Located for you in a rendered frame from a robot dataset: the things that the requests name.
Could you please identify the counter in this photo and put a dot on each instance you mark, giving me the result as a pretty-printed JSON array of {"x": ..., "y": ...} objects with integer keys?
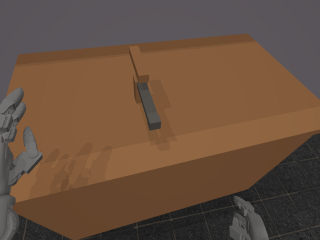
[{"x": 229, "y": 111}]

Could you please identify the tap lever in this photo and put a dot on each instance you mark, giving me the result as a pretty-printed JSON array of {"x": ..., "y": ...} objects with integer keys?
[{"x": 153, "y": 118}]

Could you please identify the robot right hand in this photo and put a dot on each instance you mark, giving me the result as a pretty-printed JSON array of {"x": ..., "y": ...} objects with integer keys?
[{"x": 251, "y": 228}]

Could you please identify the robot left forearm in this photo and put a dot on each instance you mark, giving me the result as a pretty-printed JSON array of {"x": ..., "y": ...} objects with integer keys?
[{"x": 9, "y": 219}]

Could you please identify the robot left hand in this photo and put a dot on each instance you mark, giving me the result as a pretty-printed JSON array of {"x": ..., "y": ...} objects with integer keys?
[{"x": 11, "y": 112}]

